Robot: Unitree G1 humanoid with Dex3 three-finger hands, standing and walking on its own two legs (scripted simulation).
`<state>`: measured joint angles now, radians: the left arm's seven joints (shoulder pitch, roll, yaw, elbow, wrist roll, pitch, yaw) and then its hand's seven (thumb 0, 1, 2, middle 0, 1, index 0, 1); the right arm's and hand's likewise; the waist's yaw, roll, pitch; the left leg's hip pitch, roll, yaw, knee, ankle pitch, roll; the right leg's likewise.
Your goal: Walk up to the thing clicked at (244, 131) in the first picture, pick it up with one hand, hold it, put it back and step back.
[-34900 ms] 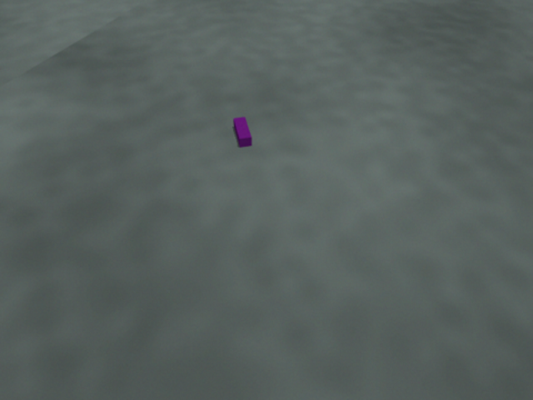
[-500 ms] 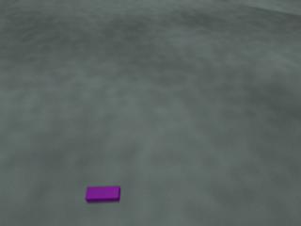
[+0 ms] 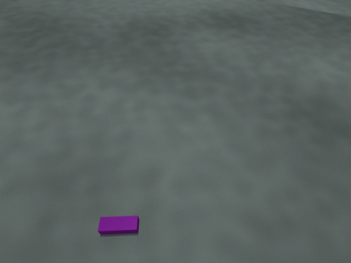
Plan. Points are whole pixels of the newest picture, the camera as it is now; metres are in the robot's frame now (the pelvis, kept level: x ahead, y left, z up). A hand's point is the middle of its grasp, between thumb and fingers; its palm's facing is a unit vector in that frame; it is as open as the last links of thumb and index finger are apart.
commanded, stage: stand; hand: left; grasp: from above
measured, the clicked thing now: (119, 225) +0.43 +0.29 -0.75
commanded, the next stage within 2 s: step back in 0.02 s
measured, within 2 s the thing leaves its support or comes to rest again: neither
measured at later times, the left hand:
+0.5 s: hand out of the picture +0.07 +0.30 -0.18, palm faces -0.04 -0.94 -0.35, open 7.3 cm
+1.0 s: hand out of the picture -0.03 +0.30 -0.16, palm faces -0.03 -0.92 -0.40, open 7.4 cm
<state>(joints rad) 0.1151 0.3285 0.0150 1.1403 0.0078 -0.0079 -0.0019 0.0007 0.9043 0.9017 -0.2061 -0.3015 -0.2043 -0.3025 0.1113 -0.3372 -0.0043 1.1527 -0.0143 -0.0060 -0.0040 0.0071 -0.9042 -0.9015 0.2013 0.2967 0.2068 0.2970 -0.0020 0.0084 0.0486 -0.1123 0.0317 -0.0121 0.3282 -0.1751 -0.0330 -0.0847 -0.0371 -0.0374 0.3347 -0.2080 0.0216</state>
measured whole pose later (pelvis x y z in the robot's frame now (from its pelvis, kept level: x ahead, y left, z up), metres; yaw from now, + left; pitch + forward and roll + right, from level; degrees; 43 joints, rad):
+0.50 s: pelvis -0.07 +0.04 -0.02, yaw -1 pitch -1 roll -2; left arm 0.04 0.39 0.06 0.90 0.00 0.06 0.03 0.00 0.91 0.90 -0.20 -0.30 -0.20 -0.30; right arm 0.13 -0.35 -0.04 0.95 -0.03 0.04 -0.02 0.01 -0.90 -0.90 0.20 0.30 0.21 0.30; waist -0.02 -0.04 0.20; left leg -0.30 -0.01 0.01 0.59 -0.28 0.05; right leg -0.47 0.11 0.15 1.14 -0.52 -0.01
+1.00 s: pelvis -0.18 +0.05 -0.02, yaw -1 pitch -1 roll +0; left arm 0.10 0.36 0.06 0.79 0.03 0.04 0.02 0.00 0.90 0.90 -0.21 -0.30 -0.21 -0.30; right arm 0.15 -0.41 -0.04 0.88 0.00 0.04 -0.03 0.01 -0.90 -0.90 0.20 0.30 0.21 0.30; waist 0.00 0.02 0.17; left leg -0.29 -0.05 -0.08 0.79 -0.48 -0.01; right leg -0.36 -0.02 0.01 0.62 -0.24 0.01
